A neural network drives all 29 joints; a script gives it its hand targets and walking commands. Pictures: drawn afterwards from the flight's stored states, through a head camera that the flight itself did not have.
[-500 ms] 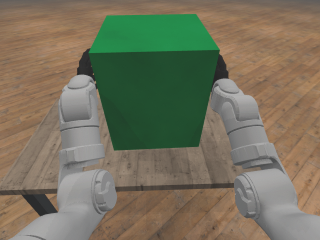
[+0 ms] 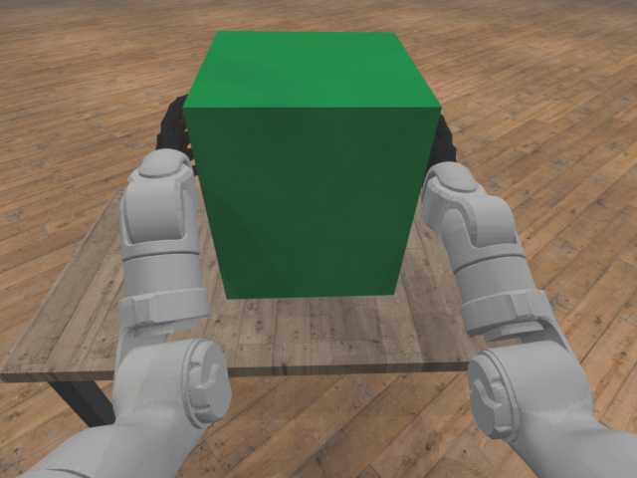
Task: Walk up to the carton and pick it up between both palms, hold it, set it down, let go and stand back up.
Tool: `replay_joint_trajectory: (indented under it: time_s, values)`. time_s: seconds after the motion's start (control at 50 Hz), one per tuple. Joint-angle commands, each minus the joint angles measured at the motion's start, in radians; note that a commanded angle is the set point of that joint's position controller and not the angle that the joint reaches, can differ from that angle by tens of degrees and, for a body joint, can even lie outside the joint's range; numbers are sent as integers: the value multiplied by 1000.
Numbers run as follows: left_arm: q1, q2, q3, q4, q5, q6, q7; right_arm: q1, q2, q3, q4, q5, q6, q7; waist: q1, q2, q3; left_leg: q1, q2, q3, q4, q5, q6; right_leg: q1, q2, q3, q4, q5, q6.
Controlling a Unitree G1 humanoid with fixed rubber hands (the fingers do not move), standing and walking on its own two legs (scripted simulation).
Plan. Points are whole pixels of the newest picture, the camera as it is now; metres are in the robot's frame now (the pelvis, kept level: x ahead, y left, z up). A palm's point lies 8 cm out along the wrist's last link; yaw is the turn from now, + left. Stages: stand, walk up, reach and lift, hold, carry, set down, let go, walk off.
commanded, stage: hold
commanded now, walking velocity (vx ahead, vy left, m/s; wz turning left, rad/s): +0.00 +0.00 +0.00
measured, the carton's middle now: (309, 168) +0.39 +0.00 +0.23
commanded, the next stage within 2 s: none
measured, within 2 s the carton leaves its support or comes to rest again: neither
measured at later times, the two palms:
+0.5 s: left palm (168, 157) +0.37 +0.16 +0.27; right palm (439, 161) +0.36 -0.14 +0.25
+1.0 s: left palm (174, 158) +0.37 +0.15 +0.26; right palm (441, 162) +0.36 -0.15 +0.25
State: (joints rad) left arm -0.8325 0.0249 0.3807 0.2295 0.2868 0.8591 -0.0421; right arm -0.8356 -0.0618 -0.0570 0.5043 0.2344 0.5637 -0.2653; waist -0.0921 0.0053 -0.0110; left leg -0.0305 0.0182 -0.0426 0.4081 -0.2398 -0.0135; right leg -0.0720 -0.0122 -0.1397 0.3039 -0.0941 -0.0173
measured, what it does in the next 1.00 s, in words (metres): stands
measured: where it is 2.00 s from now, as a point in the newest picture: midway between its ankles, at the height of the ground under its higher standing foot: outside the picture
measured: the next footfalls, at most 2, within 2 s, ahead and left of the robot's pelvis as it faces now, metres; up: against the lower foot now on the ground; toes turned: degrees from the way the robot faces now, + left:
none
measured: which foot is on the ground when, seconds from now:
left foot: down 0.00-1.00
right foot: down 0.00-1.00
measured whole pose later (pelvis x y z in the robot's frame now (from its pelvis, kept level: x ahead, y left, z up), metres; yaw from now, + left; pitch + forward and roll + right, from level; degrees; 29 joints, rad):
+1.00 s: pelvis +0.00 +0.00 +0.00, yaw -1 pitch -8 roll -1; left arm -0.84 0.02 0.40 0.23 0.30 0.87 -0.05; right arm -0.86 -0.06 -0.06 0.51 0.23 0.59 -0.27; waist -0.09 0.00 -0.03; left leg -0.02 0.02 -0.02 0.40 -0.24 -0.01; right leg -0.08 -0.01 -0.12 0.31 -0.09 -0.02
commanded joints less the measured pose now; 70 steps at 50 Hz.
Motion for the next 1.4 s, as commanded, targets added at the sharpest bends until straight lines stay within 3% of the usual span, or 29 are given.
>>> replay_joint_trajectory:
  time_s: [0.0, 0.12, 0.28, 0.3, 0.32, 0.34, 0.44, 0.56, 0.82, 1.38]
  values:
    - [-730, -528, -451, -83, -171, -53, -160, -965, 604, 337, -346, 143, -66, 124, -4, 29, -435, -216, -73, 30, -113, 208, -13, 448, 64, 85, 32, 148, 45]
    - [-755, -532, -481, -139, -192, -57, -149, -980, 622, 365, -389, 161, -70, 126, 4, 28, -511, -186, -77, 32, -88, 279, -16, 468, 70, 86, 48, 214, 49]
    - [-758, -526, -449, -76, -172, -48, -161, -974, 610, 319, -305, 133, -60, 137, 4, 39, -433, -237, -65, 32, -131, 156, -2, 450, 60, 86, 33, 114, 44]
    - [-767, -559, -495, -161, -215, -65, -159, -1050, 698, 391, -464, 157, -78, 128, 10, -4, -591, -206, -88, 52, -88, 214, 5, 503, 67, 84, 50, 226, 57]
    - [-771, -537, -505, -157, -224, -71, -147, -1034, 664, 385, -455, 172, -63, 116, 0, 29, -575, -189, -82, 38, -83, 230, -3, 473, 67, 91, 51, 253, 51]
    - [-782, -538, -496, -144, -219, -69, -145, -1023, 667, 387, -432, 169, -53, 113, -7, 17, -539, -194, -89, 47, -82, 231, -7, 460, 69, 86, 51, 243, 55]
    - [-755, -535, -432, -55, -144, -46, -173, -950, 618, 319, -279, 114, -39, 132, 8, 46, -372, -296, -62, 49, -172, 80, 1, 453, 75, 89, 36, 48, 36]
    - [-798, -556, -460, -63, -177, -61, -171, -998, 627, 313, -300, 127, -50, 138, -11, 59, -429, -261, -67, 46, -136, 152, -20, 443, 79, 87, 37, 105, 35]
    - [-782, -552, -461, -87, -187, -67, -155, -997, 642, 350, -337, 151, -50, 135, 4, 38, -470, -237, -72, 46, -118, 203, -14, 451, 82, 87, 43, 149, 38]
    - [-770, -546, -464, -101, -176, -52, -167, -979, 629, 344, -342, 144, -40, 130, -2, 45, -445, -241, -71, 49, -126, 187, -17, 451, 80, 86, 41, 137, 38]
